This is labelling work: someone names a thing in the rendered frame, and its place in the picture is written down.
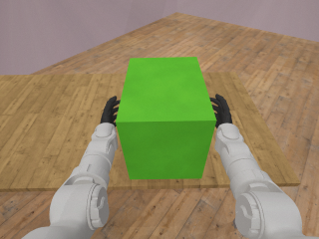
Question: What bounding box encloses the robot right hand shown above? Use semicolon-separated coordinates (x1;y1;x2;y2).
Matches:
209;94;233;128

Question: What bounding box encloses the carton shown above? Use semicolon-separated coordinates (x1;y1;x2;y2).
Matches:
116;57;216;180

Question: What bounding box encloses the robot left forearm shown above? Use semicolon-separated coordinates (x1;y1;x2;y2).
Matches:
49;122;119;223

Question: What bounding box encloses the right robot upper arm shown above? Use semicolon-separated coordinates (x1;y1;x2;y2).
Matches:
234;190;319;239

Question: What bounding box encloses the table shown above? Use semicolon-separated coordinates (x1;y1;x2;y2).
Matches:
0;72;301;229

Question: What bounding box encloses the left robot upper arm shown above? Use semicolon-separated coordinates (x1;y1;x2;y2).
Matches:
21;183;110;239

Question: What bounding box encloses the robot right forearm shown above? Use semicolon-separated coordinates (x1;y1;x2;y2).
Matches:
214;122;302;230

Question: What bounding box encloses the robot left hand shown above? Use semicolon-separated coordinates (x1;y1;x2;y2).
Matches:
100;96;121;127

